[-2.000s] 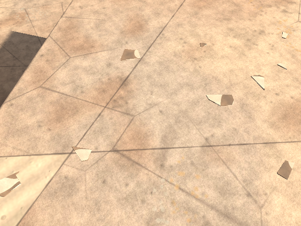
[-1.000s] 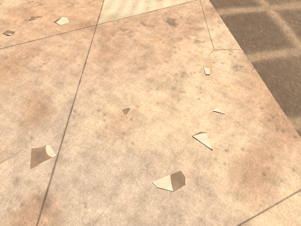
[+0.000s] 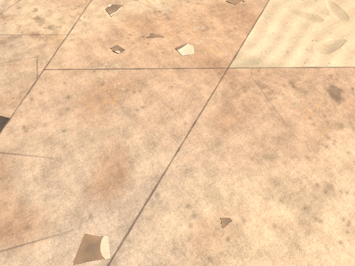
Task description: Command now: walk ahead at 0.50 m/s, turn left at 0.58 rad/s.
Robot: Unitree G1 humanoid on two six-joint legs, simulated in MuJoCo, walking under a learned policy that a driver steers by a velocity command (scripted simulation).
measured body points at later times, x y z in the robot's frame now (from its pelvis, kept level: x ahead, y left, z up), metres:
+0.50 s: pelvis +0.30 -0.08 +0.00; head +0.33 -0.09 +0.44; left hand +0.42 +0.19 -0.11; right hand +0.40 -0.36 -0.11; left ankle +0.27 +0.08 -0.66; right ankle +0.33 -0.14 -0.74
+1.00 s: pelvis +0.58 -0.08 +0.00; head +0.61 -0.08 +0.45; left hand +0.79 +0.15 -0.12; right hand +0.61 -0.38 -0.10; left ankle +0.65 +0.01 -0.74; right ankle +0.50 -0.19 -0.66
